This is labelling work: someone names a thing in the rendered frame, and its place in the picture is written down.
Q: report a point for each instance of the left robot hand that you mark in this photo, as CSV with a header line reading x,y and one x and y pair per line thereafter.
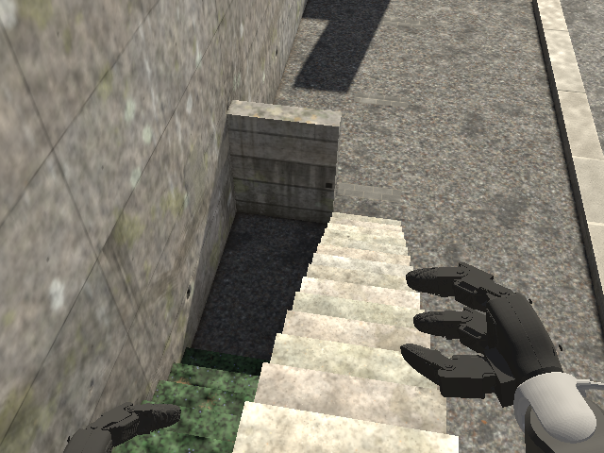
x,y
121,424

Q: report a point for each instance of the right robot hand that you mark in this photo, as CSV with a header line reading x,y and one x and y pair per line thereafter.
x,y
511,336

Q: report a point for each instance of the robot right forearm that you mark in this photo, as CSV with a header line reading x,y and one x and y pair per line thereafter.
x,y
556,417

